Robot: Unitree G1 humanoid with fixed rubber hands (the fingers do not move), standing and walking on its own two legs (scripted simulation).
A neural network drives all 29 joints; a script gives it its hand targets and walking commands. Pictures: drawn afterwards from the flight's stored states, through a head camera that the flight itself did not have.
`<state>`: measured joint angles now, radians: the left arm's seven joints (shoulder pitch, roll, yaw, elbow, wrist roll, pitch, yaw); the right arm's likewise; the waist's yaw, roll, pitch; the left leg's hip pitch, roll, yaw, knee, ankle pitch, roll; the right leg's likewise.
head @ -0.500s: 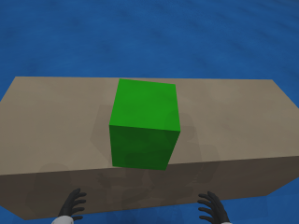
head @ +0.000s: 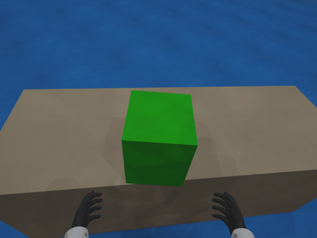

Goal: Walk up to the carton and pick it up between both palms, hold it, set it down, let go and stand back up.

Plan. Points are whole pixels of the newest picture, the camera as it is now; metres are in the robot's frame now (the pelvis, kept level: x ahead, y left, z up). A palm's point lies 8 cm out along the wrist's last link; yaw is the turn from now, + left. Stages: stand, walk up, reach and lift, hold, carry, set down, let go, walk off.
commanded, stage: reach and lift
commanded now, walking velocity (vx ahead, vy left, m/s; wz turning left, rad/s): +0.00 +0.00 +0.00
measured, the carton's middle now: (157, 139) +0.43 +0.01 -0.05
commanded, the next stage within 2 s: none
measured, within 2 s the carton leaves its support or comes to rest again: neither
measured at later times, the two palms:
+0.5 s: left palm (81, 201) +0.22 +0.21 -0.05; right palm (235, 205) +0.22 -0.20 -0.05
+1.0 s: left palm (87, 173) +0.28 +0.20 -0.01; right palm (235, 178) +0.28 -0.21 +0.00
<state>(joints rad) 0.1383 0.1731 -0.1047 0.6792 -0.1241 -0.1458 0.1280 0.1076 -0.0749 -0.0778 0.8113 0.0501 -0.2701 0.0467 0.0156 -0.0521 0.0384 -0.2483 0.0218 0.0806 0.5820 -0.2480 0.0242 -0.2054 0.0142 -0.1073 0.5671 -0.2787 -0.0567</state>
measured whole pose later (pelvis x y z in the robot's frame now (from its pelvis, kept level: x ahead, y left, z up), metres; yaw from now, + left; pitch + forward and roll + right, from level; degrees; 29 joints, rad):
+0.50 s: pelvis +0.03 -0.01 +0.00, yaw +0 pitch -3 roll +0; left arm 0.15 0.22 -0.06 0.71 -0.17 -0.49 0.03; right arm 0.12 -0.08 0.01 0.82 0.14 -0.56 -0.01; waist 0.00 -0.05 0.01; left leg -0.26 0.03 0.07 0.62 -0.32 0.00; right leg -0.21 0.02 -0.12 0.60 -0.35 -0.07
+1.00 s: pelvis +0.05 -0.02 +0.01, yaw +0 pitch -2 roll +1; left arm 0.05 0.22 -0.02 0.59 -0.14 -0.30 0.02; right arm 0.01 -0.10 0.07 0.72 0.19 -0.41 -0.06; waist 0.00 -0.07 -0.01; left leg -0.18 0.03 0.08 0.48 -0.26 -0.01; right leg -0.15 0.03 -0.10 0.49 -0.31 -0.07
